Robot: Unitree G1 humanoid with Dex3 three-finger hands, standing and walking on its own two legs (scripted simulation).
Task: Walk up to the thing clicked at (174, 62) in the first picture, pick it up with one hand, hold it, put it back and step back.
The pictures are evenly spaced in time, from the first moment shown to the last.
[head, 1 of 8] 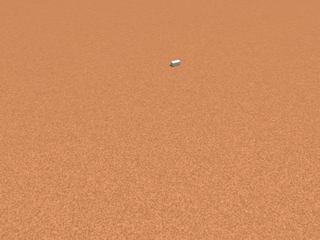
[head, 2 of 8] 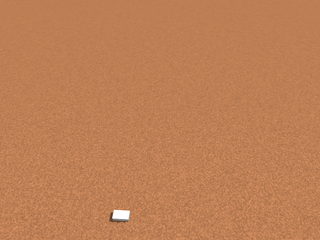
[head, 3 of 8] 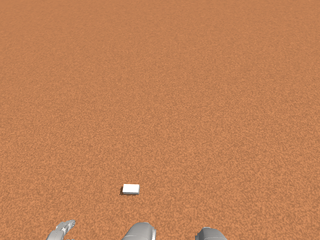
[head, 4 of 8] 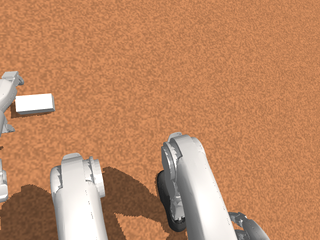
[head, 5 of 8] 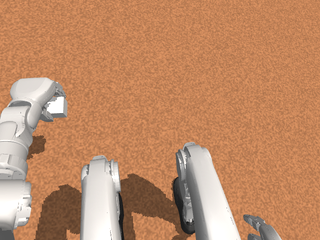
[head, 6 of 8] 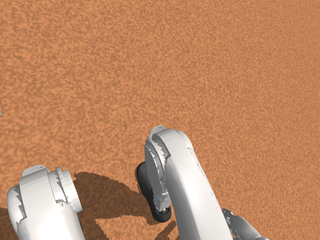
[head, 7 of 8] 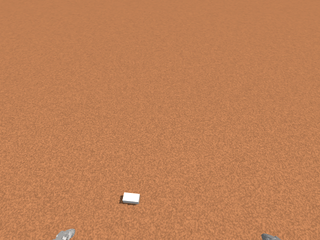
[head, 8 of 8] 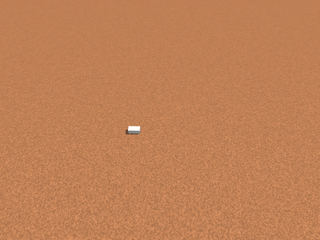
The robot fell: no
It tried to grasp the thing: yes
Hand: left
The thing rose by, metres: 0.69
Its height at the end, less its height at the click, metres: +0.00
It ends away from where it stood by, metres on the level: 0.01
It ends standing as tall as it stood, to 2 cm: yes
